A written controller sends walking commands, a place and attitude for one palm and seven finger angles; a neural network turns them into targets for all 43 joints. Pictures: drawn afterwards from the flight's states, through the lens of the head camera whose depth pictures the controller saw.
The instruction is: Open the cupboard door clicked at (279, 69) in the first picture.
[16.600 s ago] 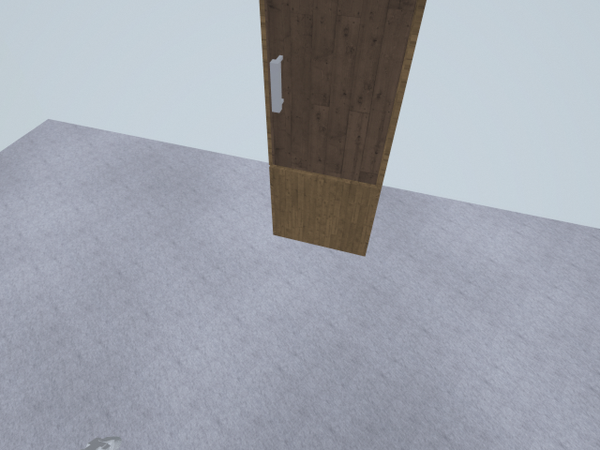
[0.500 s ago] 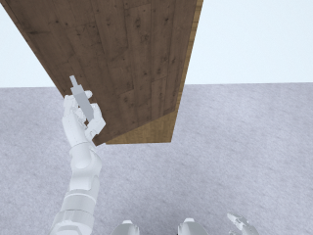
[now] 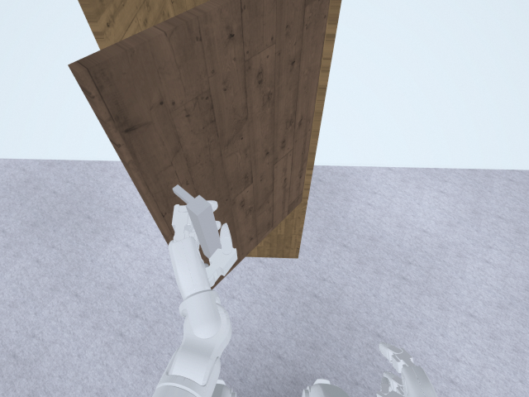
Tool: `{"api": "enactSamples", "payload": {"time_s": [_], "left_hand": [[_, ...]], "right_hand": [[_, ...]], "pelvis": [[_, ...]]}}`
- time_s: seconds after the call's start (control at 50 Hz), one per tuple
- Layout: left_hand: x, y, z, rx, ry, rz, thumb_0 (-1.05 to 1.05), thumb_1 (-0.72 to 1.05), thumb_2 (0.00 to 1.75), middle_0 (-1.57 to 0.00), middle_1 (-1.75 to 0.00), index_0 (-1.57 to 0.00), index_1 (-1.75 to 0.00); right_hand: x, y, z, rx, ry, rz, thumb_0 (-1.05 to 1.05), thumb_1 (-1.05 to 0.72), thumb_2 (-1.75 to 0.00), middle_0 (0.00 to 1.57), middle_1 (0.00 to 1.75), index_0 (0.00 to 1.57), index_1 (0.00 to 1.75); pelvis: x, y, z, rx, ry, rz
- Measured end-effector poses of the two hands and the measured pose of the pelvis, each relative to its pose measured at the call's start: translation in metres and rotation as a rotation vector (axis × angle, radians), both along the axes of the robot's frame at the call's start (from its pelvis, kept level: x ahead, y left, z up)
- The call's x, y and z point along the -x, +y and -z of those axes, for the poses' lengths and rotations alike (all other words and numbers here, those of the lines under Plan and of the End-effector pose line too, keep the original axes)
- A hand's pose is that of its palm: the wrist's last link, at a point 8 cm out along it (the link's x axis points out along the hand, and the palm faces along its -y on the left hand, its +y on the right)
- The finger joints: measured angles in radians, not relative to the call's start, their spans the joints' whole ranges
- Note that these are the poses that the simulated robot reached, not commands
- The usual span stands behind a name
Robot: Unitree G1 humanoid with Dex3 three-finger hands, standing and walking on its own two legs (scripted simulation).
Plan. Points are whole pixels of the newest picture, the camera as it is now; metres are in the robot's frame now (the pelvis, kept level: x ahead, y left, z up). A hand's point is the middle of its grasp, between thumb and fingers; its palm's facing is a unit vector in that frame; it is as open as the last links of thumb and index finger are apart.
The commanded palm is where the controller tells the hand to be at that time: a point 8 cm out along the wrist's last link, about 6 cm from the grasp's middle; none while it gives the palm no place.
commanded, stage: open thumb and fingers to let go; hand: left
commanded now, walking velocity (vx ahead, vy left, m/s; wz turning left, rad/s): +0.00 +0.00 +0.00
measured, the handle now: (198, 224) +0.36 +0.12 +0.04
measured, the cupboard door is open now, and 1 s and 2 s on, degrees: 50 50 50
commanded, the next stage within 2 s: slide the hand sideways off the handle in 0.74 s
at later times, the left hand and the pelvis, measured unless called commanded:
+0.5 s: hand (220, 243) +0.33 +0.08 +0.04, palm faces +0.38 -0.92 -0.01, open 13.3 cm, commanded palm +0.29 +0.13 +0.04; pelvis -0.01 -0.01 +0.00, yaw +0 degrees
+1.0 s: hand (212, 262) +0.31 +0.09 +0.03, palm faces -0.05 -0.99 -0.15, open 15.8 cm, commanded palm +0.28 +0.14 +0.04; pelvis -0.02 +0.02 -0.01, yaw +0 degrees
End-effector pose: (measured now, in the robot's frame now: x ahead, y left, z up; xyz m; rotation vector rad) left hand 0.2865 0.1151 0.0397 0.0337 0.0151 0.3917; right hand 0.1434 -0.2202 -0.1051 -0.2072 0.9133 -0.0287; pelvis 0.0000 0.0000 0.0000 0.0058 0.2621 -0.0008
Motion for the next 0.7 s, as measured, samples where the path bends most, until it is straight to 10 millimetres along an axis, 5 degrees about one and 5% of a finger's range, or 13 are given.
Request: {"api": "enactSamples", "payload": {"time_s": [0.18,0.44,0.7], "left_hand": [[-0.004,0.004,0.0,-0.007,-0.011,-0.023,0.01,0.45,0.7,-0.36,-1.31,-0.34,-1.3],[-0.006,0.007,-0.002,0.009,-0.027,-0.01,0.0,-0.26,0.4,-0.33,-1.21,-0.31,-1.21],[-0.007,0.008,-0.001,0.02,-0.035,0.031,-0.01,-0.48,0.3,-0.27,-0.78,-0.26,-0.78]], "right_hand": [[0.002,-0.01,0.008,-0.003,0.001,0.002,0.01,-0.9,-0.9,0.2,0.3,0.2,0.29],[0.022,-0.017,0.01,0.015,0.04,0.025,0.01,-0.9,-0.9,0.2,0.3,0.2,0.3],[0.024,-0.001,0.007,0.013,0.038,0.032,0.02,-0.9,-0.9,0.2,0.3,0.2,0.29]], "pelvis": [[0.01,-0.011,0.003,-0.01,0.002,-0.007],[0.013,-0.01,0.001,-0.014,-0.002,-0.005],[0.013,0.006,0.002,-0.001,0.002,0.006]]}}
